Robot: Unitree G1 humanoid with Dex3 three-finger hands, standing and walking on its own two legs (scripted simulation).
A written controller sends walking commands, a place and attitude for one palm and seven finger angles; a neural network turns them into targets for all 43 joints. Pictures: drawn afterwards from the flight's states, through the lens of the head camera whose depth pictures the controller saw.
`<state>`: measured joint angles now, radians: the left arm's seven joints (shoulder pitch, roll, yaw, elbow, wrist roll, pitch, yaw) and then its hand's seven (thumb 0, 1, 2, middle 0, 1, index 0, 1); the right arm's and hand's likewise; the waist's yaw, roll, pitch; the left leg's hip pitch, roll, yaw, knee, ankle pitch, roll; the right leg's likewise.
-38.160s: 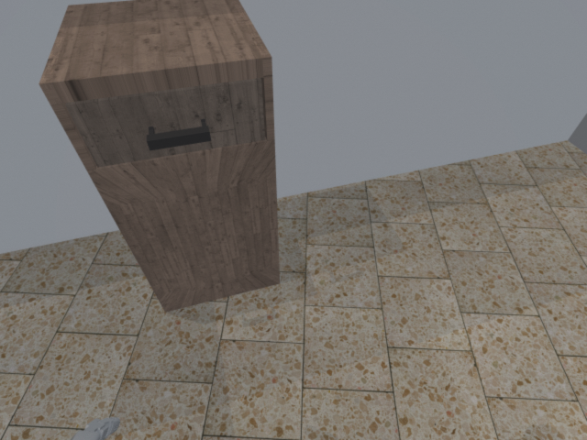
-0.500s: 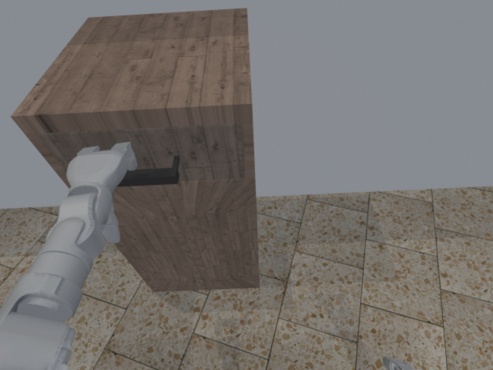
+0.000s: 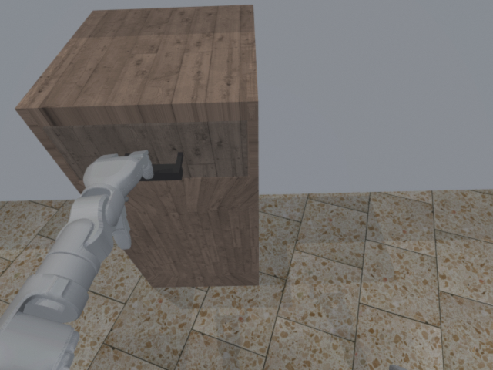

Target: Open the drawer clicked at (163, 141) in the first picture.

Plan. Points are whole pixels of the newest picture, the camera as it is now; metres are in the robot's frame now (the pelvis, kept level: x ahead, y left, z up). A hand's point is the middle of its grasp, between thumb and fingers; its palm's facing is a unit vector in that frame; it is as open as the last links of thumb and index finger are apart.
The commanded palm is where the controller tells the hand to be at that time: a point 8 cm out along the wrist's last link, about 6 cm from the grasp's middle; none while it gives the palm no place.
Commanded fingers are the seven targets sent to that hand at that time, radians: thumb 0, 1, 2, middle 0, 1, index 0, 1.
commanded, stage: re-aim the fingers above the handle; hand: left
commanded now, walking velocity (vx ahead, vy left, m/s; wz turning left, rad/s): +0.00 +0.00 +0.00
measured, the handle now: (151, 165) +0.50 +0.23 +0.02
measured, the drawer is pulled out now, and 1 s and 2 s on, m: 0.00 0.00 0.00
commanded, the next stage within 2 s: lower the fingers behind the handle in 0.30 s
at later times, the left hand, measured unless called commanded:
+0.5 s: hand (129, 196) +0.39 +0.24 +0.05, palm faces -0.18 -0.06 -0.98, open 13.8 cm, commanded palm +0.39 +0.24 +0.13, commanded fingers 0.00 -0.50 0.30 -0.30 -1.20 -0.30 -1.20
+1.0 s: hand (141, 186) +0.42 +0.23 +0.05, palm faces -0.02 -0.03 -1.00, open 13.9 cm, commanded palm +0.39 +0.23 +0.09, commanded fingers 0.00 -0.50 0.30 -0.30 -1.20 -0.30 -1.20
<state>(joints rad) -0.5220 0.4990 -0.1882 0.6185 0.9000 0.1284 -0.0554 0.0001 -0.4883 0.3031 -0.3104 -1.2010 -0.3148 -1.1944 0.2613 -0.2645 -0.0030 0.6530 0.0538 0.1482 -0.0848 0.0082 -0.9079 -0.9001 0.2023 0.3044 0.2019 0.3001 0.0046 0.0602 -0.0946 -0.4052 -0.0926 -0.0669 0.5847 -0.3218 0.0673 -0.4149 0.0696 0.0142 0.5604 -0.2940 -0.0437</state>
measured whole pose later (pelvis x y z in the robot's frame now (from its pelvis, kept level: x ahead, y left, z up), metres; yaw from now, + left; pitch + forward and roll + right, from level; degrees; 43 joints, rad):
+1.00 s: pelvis -0.01 +0.00 -0.01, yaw -2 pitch +12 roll -1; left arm -0.60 0.46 -0.07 0.80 1.04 -0.02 0.22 0.00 -0.49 0.30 -0.32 -1.20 -0.32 -1.20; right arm 0.28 -0.24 -0.02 0.66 0.04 0.12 -0.06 0.01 -0.91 -0.90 0.20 0.30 0.20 0.30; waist -0.03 0.04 -0.14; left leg -0.54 -0.08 -0.03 0.70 -0.36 0.07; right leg -0.56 0.09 0.04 0.67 -0.31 -0.04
